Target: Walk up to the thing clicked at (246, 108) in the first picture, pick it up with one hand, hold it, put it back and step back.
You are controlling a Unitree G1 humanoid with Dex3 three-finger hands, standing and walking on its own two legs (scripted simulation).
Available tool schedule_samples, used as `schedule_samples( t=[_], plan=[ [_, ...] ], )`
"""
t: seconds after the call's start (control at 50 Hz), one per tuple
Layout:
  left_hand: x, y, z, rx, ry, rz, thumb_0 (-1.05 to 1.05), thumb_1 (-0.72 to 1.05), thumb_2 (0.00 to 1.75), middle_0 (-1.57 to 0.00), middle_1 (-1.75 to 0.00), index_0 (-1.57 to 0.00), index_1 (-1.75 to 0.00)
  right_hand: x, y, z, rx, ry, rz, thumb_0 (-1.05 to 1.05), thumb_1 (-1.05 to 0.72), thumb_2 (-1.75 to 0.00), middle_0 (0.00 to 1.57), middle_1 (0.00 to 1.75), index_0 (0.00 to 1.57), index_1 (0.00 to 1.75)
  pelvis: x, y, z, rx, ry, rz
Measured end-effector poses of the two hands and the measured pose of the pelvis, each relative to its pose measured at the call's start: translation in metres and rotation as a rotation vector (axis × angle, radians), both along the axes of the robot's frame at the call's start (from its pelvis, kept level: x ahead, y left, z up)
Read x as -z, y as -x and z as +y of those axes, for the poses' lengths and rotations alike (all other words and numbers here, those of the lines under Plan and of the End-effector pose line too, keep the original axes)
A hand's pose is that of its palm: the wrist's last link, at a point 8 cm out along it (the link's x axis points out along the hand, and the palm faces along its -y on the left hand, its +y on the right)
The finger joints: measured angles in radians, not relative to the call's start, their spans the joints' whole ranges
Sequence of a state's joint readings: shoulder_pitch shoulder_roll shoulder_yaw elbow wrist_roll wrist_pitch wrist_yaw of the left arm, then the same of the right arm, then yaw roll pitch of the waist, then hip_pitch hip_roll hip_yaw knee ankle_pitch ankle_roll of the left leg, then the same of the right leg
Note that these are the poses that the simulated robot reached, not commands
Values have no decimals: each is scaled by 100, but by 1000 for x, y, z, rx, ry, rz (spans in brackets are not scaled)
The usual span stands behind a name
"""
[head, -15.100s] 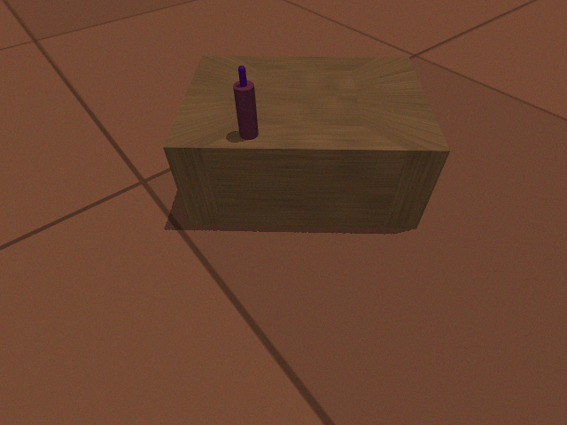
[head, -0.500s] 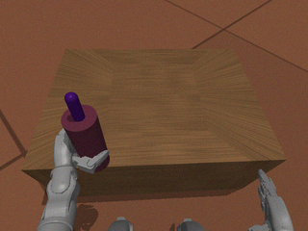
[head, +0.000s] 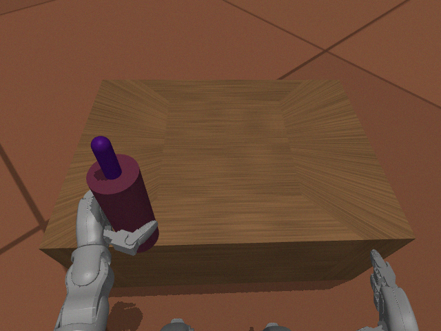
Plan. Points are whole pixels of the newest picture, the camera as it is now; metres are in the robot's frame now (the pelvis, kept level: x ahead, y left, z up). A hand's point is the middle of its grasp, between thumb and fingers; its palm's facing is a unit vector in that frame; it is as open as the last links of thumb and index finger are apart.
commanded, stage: hold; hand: left
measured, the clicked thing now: (124, 198) +0.32 +0.17 +0.08
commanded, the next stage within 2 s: none
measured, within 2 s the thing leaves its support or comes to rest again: neither
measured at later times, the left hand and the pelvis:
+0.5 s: hand (129, 209) +0.32 +0.17 +0.06, palm faces +0.16 -0.99 -0.05, open 10.2 cm; pelvis +0.00 +0.00 +0.01, yaw +0 degrees
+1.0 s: hand (129, 219) +0.30 +0.17 +0.05, palm faces +0.17 -0.98 -0.05, open 10.2 cm; pelvis +0.00 -0.01 +0.01, yaw +0 degrees
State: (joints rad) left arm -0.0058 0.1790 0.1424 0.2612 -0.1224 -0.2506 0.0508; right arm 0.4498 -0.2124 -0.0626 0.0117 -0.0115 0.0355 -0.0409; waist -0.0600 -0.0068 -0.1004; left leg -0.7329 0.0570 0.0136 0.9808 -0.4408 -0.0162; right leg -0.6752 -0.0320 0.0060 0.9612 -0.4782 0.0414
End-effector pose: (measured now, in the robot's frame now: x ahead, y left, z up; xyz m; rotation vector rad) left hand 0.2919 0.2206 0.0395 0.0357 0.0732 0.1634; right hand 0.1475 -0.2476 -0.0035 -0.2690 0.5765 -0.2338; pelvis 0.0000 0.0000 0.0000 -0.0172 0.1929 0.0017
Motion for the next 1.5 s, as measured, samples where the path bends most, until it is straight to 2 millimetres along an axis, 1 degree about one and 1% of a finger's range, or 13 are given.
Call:
schedule_samples(
  t=[0.32,0.5,0.7,0.86,0.96,1.08,1.22,1.36,1.42,1.5],
  plan=[
    [-18,5,-2,2,-7,-7,-1,-47,120,-69,-109,-71,-110,6,-2,-2,13,-22,8,-1,53,-6,5,5,5,6,-6,-3,-1,0,-2,-22],
    [-25,6,-5,1,-8,0,-1,-47,120,-69,-109,-71,-111,7,-2,-2,16,-32,3,-1,53,-6,5,5,5,6,-9,-2,-4,0,-5,-37],
    [-26,6,-8,-2,-1,7,-1,-47,120,-69,-109,-71,-111,11,2,-5,21,-32,14,-1,53,-6,5,5,5,6,-11,0,-6,-1,-8,-45],
    [-19,10,-8,-7,-2,21,-1,-47,120,-69,-109,-71,-111,14,4,-7,22,-30,22,-1,53,-6,5,5,5,6,-11,1,-7,1,-9,-44],
    [-14,16,-5,-13,2,28,-1,-47,120,-69,-109,-71,-111,16,2,-7,15,-29,24,-1,53,-6,5,5,5,6,-10,0,-6,0,-8,-38],
    [-15,20,-4,-8,-4,24,-1,-47,120,-69,-109,-71,-111,17,-2,-5,6,-23,16,-1,53,-6,5,5,5,6,-9,-2,-6,-4,-5,-35],
    [-23,12,-4,1,-15,1,-1,-47,120,-69,-109,-71,-111,17,-6,0,-2,-29,6,-1,53,-6,5,5,5,6,-10,-2,-4,-7,-4,-41],
    [-32,3,-4,1,-5,-15,-1,-47,120,-69,-109,-71,-111,20,1,-1,15,-42,24,-1,53,-6,5,5,5,6,-12,-1,-4,-4,-6,-47],
    [-31,2,-5,3,-2,-9,-1,-47,120,-69,-109,-71,-111,22,4,-2,21,-46,36,-1,53,-6,5,5,5,6,-12,0,-4,-1,-7,-49],
    [-22,5,-7,2,14,18,-1,-47,120,-69,-109,-71,-111,23,6,-5,26,-43,47,-1,53,-6,5,5,5,6,-13,1,-4,2,-8,-46]
  ],
)
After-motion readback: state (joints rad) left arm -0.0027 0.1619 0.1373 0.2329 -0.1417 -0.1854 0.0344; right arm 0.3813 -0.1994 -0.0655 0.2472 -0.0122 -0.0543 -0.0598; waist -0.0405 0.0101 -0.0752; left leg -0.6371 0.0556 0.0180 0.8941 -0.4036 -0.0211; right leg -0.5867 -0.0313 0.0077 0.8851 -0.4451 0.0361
